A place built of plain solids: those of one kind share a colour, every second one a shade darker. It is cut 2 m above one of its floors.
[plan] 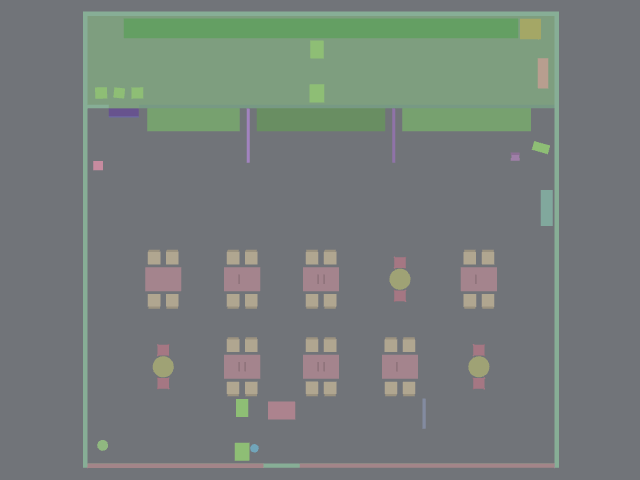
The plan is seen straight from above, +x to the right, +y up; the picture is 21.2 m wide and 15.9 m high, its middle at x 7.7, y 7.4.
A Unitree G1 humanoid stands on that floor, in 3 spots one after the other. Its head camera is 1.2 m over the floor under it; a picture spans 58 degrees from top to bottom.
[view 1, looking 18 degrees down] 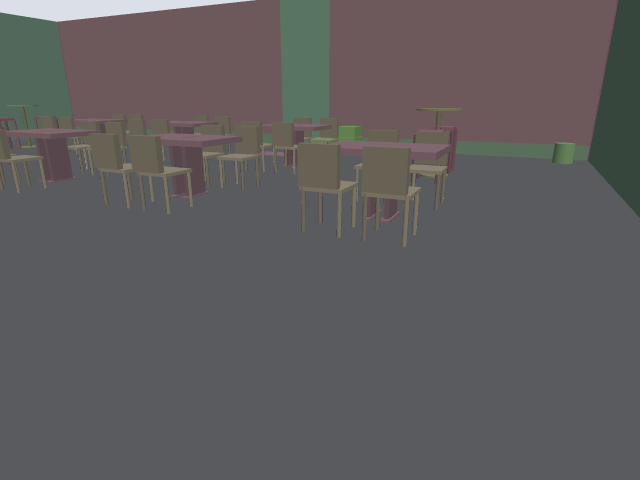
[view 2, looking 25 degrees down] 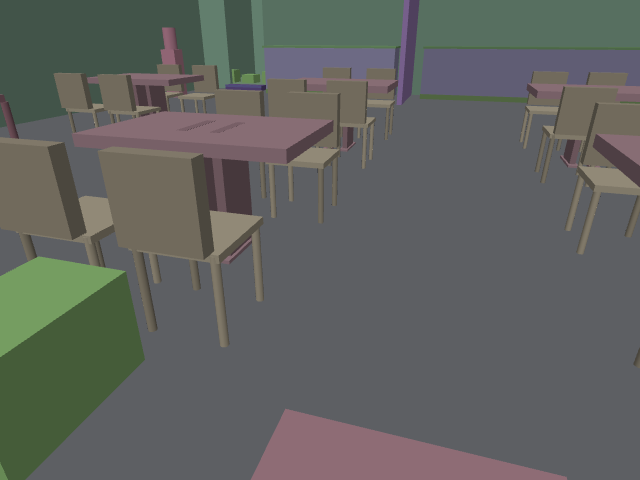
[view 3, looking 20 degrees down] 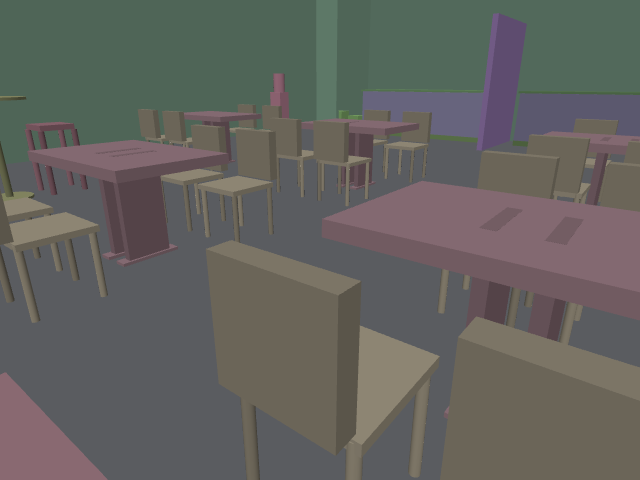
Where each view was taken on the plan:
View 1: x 1.20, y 10.46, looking -65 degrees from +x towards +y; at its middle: ground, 3.88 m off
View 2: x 6.43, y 1.00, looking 107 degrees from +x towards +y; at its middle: ground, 2.84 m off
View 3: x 8.03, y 1.65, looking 128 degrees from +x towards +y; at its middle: ground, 3.51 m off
